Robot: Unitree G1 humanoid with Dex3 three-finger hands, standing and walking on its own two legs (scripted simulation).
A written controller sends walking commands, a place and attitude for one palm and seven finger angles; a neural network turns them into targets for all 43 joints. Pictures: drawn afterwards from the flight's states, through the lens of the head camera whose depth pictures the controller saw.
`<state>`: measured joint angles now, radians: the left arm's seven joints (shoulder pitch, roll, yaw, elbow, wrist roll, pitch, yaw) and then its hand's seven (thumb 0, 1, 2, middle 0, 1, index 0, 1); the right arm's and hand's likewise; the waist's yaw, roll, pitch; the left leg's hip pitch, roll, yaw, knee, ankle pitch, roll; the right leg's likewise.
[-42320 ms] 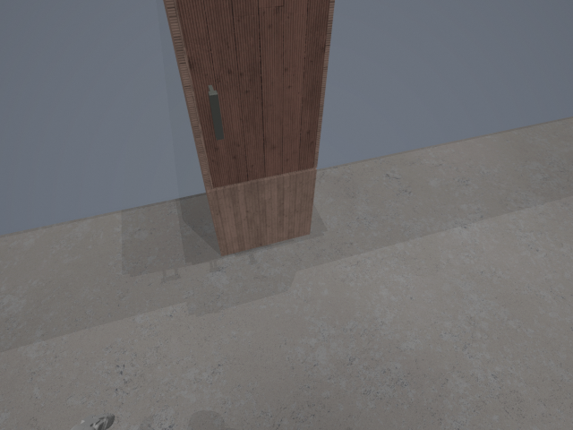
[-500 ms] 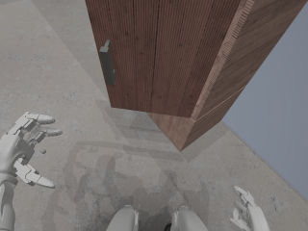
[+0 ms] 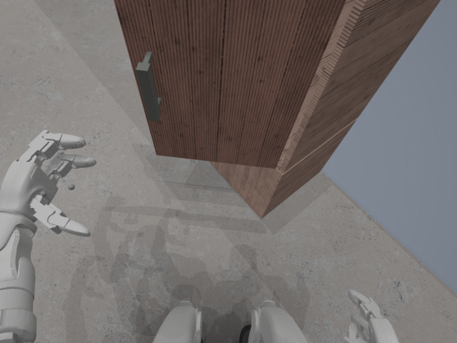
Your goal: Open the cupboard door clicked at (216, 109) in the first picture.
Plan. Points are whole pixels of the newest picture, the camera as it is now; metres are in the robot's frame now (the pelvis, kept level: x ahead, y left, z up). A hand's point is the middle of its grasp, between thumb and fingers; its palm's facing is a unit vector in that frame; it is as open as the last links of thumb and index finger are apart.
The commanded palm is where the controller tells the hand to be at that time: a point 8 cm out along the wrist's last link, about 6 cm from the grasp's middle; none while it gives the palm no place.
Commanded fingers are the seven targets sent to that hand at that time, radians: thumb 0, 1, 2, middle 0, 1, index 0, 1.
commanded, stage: move the hooked fingers beside the handle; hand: left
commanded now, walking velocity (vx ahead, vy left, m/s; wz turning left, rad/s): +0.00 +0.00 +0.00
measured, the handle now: (151, 87) +0.59 +0.19 +0.04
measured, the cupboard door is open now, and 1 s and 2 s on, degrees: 45 45 45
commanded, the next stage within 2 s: slide the fingers in behind the handle in 1.92 s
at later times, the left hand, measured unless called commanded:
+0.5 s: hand (94, 142) +0.43 +0.26 +0.05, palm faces -0.06 -1.00 -0.02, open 14.0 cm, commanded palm +0.42 +0.30 +0.04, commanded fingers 0.00 -0.50 0.30 -0.30 -1.20 -0.30 -1.20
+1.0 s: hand (108, 110) +0.51 +0.26 +0.04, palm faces -0.05 -1.00 -0.03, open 14.0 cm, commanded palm +0.51 +0.29 +0.04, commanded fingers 0.00 -0.50 0.30 -0.30 -1.20 -0.30 -1.20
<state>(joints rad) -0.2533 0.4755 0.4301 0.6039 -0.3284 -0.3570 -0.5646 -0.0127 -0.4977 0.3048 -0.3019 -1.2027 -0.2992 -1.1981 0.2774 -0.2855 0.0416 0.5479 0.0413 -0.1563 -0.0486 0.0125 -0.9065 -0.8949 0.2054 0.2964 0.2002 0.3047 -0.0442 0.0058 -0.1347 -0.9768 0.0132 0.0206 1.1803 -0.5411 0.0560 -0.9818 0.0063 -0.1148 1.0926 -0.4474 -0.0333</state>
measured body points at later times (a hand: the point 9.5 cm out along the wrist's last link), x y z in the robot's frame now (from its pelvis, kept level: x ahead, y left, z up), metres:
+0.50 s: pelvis +0.00 +0.01 +0.00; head +0.13 +0.04 +0.43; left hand +0.43 +0.31 +0.05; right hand +0.07 -0.26 -0.10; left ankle +0.01 +0.08 -0.65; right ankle +0.04 -0.11 -0.65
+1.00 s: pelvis +0.00 +0.01 -0.02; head +0.16 +0.04 +0.40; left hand +0.51 +0.31 +0.05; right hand +0.02 -0.27 -0.12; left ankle +0.01 +0.08 -0.65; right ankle +0.04 -0.11 -0.65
